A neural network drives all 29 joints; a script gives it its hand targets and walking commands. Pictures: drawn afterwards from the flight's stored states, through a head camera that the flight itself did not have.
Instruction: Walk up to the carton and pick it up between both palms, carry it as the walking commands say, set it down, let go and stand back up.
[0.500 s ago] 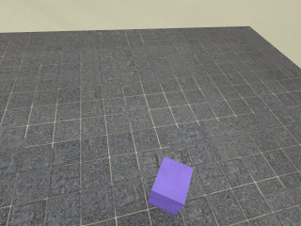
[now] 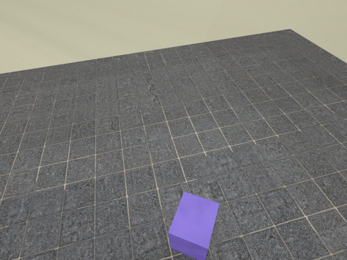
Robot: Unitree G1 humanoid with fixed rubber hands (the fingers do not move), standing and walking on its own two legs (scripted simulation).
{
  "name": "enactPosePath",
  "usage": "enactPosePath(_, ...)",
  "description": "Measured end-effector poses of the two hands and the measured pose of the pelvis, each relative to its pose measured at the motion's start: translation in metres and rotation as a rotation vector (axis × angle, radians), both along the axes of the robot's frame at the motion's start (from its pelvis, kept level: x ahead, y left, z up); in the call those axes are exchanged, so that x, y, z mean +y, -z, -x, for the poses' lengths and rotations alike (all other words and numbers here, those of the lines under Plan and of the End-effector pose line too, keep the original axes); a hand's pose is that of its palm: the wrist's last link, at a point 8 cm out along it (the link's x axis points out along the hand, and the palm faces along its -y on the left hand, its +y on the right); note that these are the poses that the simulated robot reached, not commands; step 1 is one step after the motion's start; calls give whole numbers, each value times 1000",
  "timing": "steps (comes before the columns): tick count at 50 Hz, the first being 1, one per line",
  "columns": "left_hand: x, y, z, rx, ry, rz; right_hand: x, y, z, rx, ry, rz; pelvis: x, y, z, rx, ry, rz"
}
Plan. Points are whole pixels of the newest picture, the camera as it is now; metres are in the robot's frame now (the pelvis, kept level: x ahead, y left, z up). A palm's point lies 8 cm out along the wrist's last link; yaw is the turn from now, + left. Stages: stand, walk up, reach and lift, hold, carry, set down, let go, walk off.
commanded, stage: walk up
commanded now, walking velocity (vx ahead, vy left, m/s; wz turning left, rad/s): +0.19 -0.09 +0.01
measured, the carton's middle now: (193, 227) +0.41 -0.05 -0.64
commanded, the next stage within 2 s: none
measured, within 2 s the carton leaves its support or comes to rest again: neither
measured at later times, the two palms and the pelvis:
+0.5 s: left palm out of the picture +0.03 +0.23 -0.14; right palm out of the picture +0.05 -0.28 -0.14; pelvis +0.01 -0.03 -0.01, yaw -1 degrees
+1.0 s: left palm out of the picture +0.01 +0.19 -0.15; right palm out of the picture +0.05 -0.27 -0.14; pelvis +0.01 -0.03 +0.00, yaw +0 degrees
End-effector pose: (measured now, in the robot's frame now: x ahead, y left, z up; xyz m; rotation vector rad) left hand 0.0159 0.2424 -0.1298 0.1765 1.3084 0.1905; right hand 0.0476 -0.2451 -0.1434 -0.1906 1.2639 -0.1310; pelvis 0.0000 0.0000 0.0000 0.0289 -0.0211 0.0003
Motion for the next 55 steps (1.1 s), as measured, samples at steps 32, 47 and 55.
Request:
enactPosePath(32,-44,10,-10,43,27,9,-50,-2,-9,16,30,31,-49,4,-7,4,25,13)
enactPosePath(47,-55,23,-1,37,-23,78,-23,-8,-2,41,27,29,-34,2,-11,21,-7,37)
enactPosePath(55,-5,7,12,180,59,-24,-13,-7,6,25,101,23,-10,-1,-11,43,96,5)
